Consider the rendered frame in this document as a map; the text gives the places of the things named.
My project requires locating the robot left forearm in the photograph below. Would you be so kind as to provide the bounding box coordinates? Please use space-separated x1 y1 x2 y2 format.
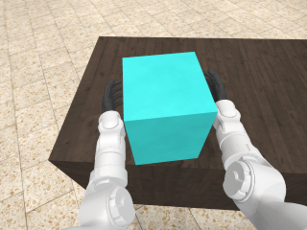
78 110 128 219

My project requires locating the robot left hand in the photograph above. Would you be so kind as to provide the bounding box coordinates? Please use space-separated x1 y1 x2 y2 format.
102 79 124 113

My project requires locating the carton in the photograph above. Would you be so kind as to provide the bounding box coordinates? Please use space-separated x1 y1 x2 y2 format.
122 52 219 165

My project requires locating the left robot upper arm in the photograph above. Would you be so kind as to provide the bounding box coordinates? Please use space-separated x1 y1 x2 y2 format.
61 185 136 230

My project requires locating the right robot upper arm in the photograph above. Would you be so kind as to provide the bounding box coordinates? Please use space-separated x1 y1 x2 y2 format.
223 160 307 230

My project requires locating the robot right forearm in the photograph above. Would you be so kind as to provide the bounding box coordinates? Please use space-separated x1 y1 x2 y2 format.
213 100 273 170

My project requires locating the pedestal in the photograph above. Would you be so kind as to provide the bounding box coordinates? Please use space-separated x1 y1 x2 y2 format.
48 36 307 211

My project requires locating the robot right hand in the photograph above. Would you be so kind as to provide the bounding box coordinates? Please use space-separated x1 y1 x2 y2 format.
202 68 228 103

